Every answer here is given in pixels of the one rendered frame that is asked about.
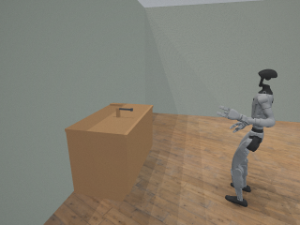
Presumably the robot left upper arm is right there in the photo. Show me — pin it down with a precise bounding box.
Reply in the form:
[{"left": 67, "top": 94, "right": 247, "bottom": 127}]
[{"left": 257, "top": 94, "right": 276, "bottom": 128}]

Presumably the robot head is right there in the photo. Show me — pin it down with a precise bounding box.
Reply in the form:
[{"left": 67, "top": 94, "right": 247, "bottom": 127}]
[{"left": 258, "top": 68, "right": 278, "bottom": 95}]

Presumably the tap lever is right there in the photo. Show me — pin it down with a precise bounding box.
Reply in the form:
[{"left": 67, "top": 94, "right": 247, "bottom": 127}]
[{"left": 119, "top": 108, "right": 133, "bottom": 112}]

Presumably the left robot hand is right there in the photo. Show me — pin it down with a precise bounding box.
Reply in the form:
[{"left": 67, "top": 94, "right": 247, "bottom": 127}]
[{"left": 216, "top": 106, "right": 240, "bottom": 120}]

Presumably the left robot forearm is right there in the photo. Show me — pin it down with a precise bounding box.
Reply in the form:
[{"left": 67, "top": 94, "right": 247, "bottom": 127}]
[{"left": 237, "top": 113, "right": 275, "bottom": 128}]

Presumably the right robot hand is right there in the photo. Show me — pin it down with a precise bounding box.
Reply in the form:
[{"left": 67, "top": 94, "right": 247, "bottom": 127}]
[{"left": 229, "top": 121, "right": 246, "bottom": 133}]

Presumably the left robot foot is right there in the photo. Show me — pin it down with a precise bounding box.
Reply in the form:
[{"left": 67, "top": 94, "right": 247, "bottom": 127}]
[{"left": 225, "top": 195, "right": 248, "bottom": 207}]

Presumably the counter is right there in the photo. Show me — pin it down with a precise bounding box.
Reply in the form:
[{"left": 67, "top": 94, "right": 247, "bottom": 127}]
[{"left": 65, "top": 102, "right": 154, "bottom": 202}]

